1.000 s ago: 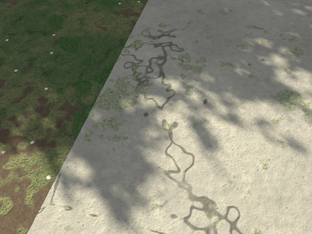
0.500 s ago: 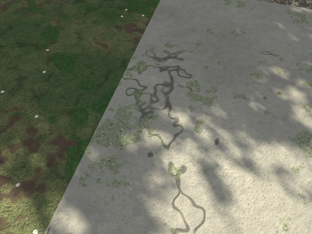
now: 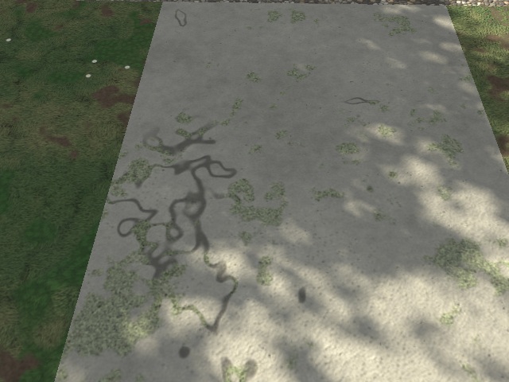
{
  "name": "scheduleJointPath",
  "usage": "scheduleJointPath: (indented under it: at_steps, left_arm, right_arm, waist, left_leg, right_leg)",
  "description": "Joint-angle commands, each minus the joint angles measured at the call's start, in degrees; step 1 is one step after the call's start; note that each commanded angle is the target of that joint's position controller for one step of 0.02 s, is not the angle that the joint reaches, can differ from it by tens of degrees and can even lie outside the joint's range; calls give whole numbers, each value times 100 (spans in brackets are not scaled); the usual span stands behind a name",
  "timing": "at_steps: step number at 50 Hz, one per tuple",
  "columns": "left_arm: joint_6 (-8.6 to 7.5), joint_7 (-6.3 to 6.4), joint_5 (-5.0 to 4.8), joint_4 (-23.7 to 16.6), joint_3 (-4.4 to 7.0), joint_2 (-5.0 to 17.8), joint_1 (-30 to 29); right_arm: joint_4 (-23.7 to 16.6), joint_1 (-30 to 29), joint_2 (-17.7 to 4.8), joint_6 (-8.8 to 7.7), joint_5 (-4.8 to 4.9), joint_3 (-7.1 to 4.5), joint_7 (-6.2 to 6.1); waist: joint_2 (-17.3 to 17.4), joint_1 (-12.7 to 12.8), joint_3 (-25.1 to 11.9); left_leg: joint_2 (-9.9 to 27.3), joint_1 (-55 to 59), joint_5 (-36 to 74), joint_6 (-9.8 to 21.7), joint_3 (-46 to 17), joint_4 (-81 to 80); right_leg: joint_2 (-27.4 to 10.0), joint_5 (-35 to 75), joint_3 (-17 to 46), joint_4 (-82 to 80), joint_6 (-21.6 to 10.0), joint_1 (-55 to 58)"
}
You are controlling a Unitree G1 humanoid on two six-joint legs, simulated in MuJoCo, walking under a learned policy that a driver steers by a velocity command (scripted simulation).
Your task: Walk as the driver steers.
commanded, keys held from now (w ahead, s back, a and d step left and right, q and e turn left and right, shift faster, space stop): w+e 0.34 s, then e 0.54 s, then q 0.12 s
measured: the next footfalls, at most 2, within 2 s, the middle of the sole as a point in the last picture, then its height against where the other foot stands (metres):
left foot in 0.44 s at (228, 379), level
right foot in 0.90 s outside the picture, level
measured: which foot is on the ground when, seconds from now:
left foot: up 0.00-0.42, down 0.44-0.90, up 0.92-1.00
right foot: down 0.00-0.44, up 0.46-0.88, down 0.90-1.00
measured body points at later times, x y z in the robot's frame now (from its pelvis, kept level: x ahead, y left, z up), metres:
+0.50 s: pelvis +0.28 +0.02 +0.01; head +0.32 +0.01 +0.46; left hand +0.40 +0.29 -0.11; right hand +0.43 -0.28 -0.07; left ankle +0.42 +0.10 -0.72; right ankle +0.12 -0.07 -0.66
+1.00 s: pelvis +0.35 -0.04 +0.02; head +0.37 -0.08 +0.47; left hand +0.65 +0.09 -0.05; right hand +0.30 -0.35 -0.11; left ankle +0.40 +0.10 -0.66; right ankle +0.32 -0.13 -0.72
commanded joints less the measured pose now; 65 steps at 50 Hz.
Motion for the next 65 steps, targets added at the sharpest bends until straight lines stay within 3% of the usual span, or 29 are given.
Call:
scheduleJointPath:
  at_steps: [1, 2, 3, 6, 9, 13, 16, 19, 21, 22, 23, 24, 25, 26, 27, 29, 31, 35, 41, 44, 45, 46, 47, 48, 49, 52, 54, 58, 65]
  left_arm:
    - [-31, 105, 61, 64, 323, 1156, 1976]
    - [-56, 116, 49, -21, 267, 962, 1577]
    - [-58, 111, 54, -135, 212, 800, 1156]
    - [-67, 163, 93, -323, 159, 712, 785]
    - [-80, 283, 54, -309, 228, 979, 1044]
    - [-17, 358, 15, -254, 240, 999, 1364]
    - [15, 364, -21, -161, 246, 989, 1595]
    - [112, 430, 1, -177, 256, 976, 1601]
    - [184, 465, 18, -334, 224, 858, 1388]
    - [171, 461, 77, -521, 131, 602, 1272]
    - [151, 465, 146, -509, 35, 232, 2197]
    - [128, 443, 0, -573, 46, 619, 2711]
    - [197, 463, -69, -504, 167, 1061, 2292]
    - [291, 482, -40, -639, 213, 1201, 1685]
    - [392, 499, 3, -685, 246, 1175, 1441]
    - [551, 497, -18, -767, 218, 851, 1522]
    - [600, 501, -30, -907, 158, 606, 1456]
    - [620, 423, 27, -1116, 141, 619, 1138]
    - [719, 223, 46, -1434, 198, 772, 551]
    - [715, 184, 69, -1397, 276, 830, 767]
    - [690, 256, 98, -1347, 359, 1086, 992]
    - [662, 375, 169, -1448, 463, 1707, 1164]
    - [562, 362, 296, -1533, 344, 1540, 1068]
    - [450, 312, 311, -1438, 218, 1151, 1075]
    - [363, 293, 290, -1324, 124, 906, 830]
    - [289, 323, 288, -1138, -25, 605, 238]
    - [268, 362, 339, -1049, -18, 621, 62]
    - [375, 470, 259, -838, 127, 1011, 213]
    - [487, 545, 177, -684, 203, 1006, -36]
  right_arm:
    - [-815, -395, -768, -535, 218, -70, 174]
    - [-894, -658, -766, -608, 247, -58, 173]
    - [-861, -738, -753, -602, 127, -96, 129]
    - [-903, -551, -666, -359, -7, -174, 72]
    - [-1114, -1019, -531, -259, -73, -153, 24]
    - [-1386, -1853, -367, -303, -18, -77, 84]
    - [-1572, -2188, -494, -353, 58, -88, 146]
    - [-1637, -2089, -755, -444, 18, -165, 199]
    - [-1486, -1405, -906, -518, -60, -242, 185]
    - [-1431, -743, -1199, -540, -192, -313, 155]
    - [-1402, -246, -1496, -454, -251, -358, 119]
    - [-1296, 13, -1428, -322, -52, -364, 167]
    - [-1505, -320, -943, -246, -35, -244, 146]
    - [-1583, -653, -709, -162, -55, -160, 106]
    - [-1601, -925, -617, -99, -86, -109, 95]
    - [-1531, -1191, -692, -45, -141, -129, 84]
    - [-1484, -1268, -837, -45, -146, -193, 65]
    - [-1476, -1390, -1019, 61, -46, -270, -11]
    - [-1364, -1285, -1264, 221, 88, -343, 50]
    - [-1266, -1212, -1238, 277, 212, -349, 65]
    - [-1112, -832, -1000, 283, 145, -276, 100]
    - [-1286, -787, -566, 254, -162, -102, 175]
    - [-1370, -1022, -664, 256, -110, -117, 146]
    - [-1336, -1227, -905, 291, 30, -181, 131]
    - [-1261, -1158, -842, 323, 115, -177, 123]
    - [-911, -789, -783, 431, 56, -171, 71]
    - [-879, -736, -722, 463, 102, -134, 64]
    - [-1109, -1037, -863, 531, 125, -146, 36]
    - [-1232, -838, -696, 609, 139, -168, 137]
  waist:
    - [-768, 861, -1811]
    - [-360, 699, -1233]
    - [52, 447, -824]
    - [-119, 25, -532]
    - [-190, 102, -317]
    - [-413, 432, -187]
    - [-492, 555, -170]
    - [-614, 422, -206]
    - [-687, 42, -570]
    - [-348, -239, -1289]
    - [1131, 36, -2130]
    - [2031, 104, -2737]
    - [1178, -39, -2115]
    - [700, -95, -1495]
    - [464, 0, -1074]
    - [724, 266, -672]
    - [887, 288, -632]
    - [725, 241, -954]
    - [816, 71, -630]
    - [687, 243, -639]
    - [135, 247, -765]
    - [-1534, 104, -1004]
    - [-1498, 321, -1231]
    - [-892, 450, -1256]
    - [-771, 276, -1098]
    - [-720, -30, -968]
    - [-734, -52, -888]
    - [-745, 234, -683]
    - [-641, 154, -632]
  left_leg:
    - [-243, -4300, -168, 211, -1302, 3482]
    - [25, -4259, 355, 301, -1222, 3076]
    - [226, -3923, 663, 276, -1169, 2535]
    - [414, -3040, 984, 59, -1121, 1648]
    - [280, -3129, 1787, -207, -989, 583]
    - [-82, -2700, 3177, -233, -947, -1156]
    - [-204, -2522, 3307, -184, -1059, -1641]
    - [-317, -2331, 2748, -28, -1141, -2034]
    - [-324, -1368, 3040, 211, -994, -2438]
    - [439, 14, 4200, 553, -1520, -2101]
    - [1941, 1974, 6162, 1338, -3070, -1667]
    - [2619, 2502, 5156, 1879, -4593, -1936]
    - [2245, 1923, 4430, 1657, -3980, -2141]
    - [1940, 1167, 4353, 1411, -3056, -2233]
    - [1643, 423, 4541, 1337, -2475, -2353]
    - [1274, -663, 4303, 1266, -1735, -2755]
    - [1271, -823, 4456, 1408, -1355, -3023]
    - [1486, -609, 4237, 1482, -894, -3159]
    - [1604, -461, 3006, 1203, -491, -3018]
    - [1444, -460, 2721, 742, -212, -2233]
    - [1097, -994, 2262, 363, 53, -1491]
    - [349, -2473, -119, -173, 538, 265]
    - [-30, -3156, -1234, -364, -233, 1476]
    - [149, -3075, -976, -332, -656, 1857]
    - [235, -3016, -651, -273, -785, 1707]
    - [234, -2162, 238, -395, -855, 1180]
    - [166, -1790, 474, -441, -831, 524]
    - [88, -1973, 214, -395, -644, 218]
    - [38, -1809, 138, -129, -369, -227]
  right_leg:
    - [-1940, -494, 4304, -1822, -1519, 5134]
    - [-1702, -69, 3470, -1845, -1298, 4279]
    - [-1473, 437, 2878, -1947, -1152, 3348]
    - [-1130, 1145, 2245, -2305, -1105, 2008]
    - [-943, 1344, 1868, -2422, -1051, 1610]
    - [-637, 611, 1671, -2319, -691, 1418]
    - [-791, 308, 2022, -2084, -613, 1694]
    - [-882, 894, 2454, -1341, -450, 2234]
    - [-525, 1600, 2435, -423, -142, 2276]
    - [-184, 1107, 2134, 810, 121, 1685]
    - [575, -2485, 1469, 2615, 525, 125]
    - [406, -3374, 1368, 3810, 662, -828]
    - [80, -2895, 1440, 4256, 806, -1144]
    - [-84, -2487, 1133, 4203, 890, -1214]
    - [-260, -2260, 1013, 4018, 957, -1043]
    - [-467, -1954, 790, 3452, 944, -430]
    - [-485, -1695, 604, 2908, 973, -301]
    - [-618, -827, 520, 1903, 924, 35]
    - [-499, -757, 154, 571, 641, 570]
    - [-235, -126, -47, -756, 327, 1375]
    - [-410, 982, 436, -1283, 92, 2260]
    - [-1935, 3361, 2334, -1254, -490, 3375]
    - [-2610, 3630, 2872, -1329, -1446, 3087]
    - [-2271, 3423, 2319, -1357, -1355, 2873]
    - [-1900, 3025, 1793, -1344, -1005, 2738]
    - [-1513, 2947, 971, -1450, -636, 2088]
    - [-1413, 2608, 674, -1499, -597, 1964]
    - [-1827, 1965, 1000, -1555, -857, 2231]
    - [-2072, 2004, 858, -1367, -793, 2389]
Keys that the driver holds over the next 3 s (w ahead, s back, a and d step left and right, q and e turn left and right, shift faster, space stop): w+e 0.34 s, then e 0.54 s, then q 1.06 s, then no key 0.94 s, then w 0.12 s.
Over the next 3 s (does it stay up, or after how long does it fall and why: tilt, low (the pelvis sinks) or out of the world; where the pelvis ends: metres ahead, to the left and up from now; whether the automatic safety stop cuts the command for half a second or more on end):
stays up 0.38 -0.01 0.02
